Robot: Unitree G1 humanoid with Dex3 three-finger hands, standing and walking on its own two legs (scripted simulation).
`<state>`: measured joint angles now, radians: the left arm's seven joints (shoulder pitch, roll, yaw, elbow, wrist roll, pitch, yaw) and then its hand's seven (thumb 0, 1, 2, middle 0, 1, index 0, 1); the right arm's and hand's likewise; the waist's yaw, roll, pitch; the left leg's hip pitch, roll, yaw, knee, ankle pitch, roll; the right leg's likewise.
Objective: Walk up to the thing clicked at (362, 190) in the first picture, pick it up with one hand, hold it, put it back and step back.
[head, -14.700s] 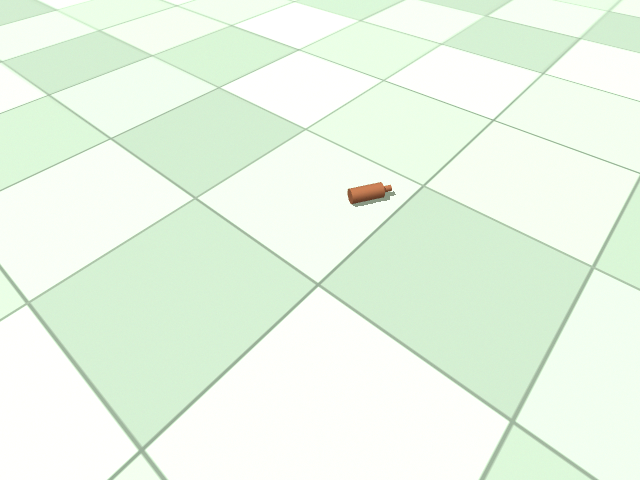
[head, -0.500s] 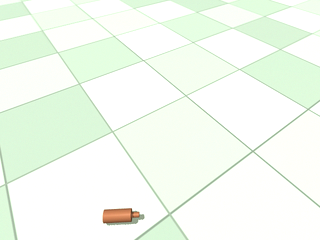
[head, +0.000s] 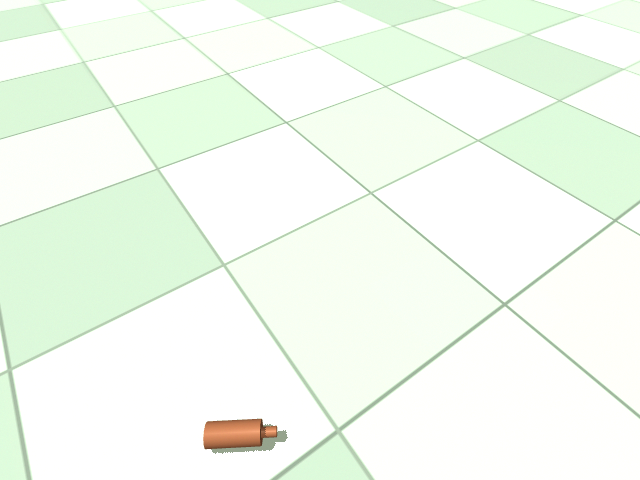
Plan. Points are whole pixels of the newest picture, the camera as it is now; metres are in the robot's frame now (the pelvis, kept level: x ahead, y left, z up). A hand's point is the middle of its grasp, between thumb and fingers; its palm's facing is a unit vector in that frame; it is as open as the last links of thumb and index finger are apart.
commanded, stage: stand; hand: left
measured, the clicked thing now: (241, 433) +0.42 +0.25 -0.75
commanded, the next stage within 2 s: walk up in 0.98 s
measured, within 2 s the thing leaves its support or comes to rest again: neither
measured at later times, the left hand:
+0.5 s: hand out of the picture +0.07 +0.25 -0.16, palm faces -0.03 -0.94 -0.35, open 7.4 cm
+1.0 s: hand out of the picture +0.07 +0.26 -0.16, palm faces -0.02 -0.94 -0.35, open 7.4 cm
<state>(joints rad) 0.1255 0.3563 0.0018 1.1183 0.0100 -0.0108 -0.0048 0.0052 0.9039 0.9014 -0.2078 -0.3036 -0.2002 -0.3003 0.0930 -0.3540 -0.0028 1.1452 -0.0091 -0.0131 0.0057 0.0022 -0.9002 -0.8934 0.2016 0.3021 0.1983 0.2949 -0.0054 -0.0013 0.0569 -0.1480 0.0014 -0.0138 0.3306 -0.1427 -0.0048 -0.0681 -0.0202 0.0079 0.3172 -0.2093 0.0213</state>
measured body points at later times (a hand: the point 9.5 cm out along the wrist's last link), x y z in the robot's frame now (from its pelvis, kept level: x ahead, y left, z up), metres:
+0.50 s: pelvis +0.00 +0.00 +0.00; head +0.01 +0.00 +0.45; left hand +0.07 +0.30 -0.13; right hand +0.08 -0.31 -0.13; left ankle +0.03 +0.12 -0.75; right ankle -0.02 -0.13 -0.75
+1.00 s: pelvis +0.00 +0.00 +0.00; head +0.01 +0.00 +0.45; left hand +0.07 +0.30 -0.13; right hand +0.07 -0.30 -0.13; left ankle +0.03 +0.12 -0.75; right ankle -0.02 -0.13 -0.75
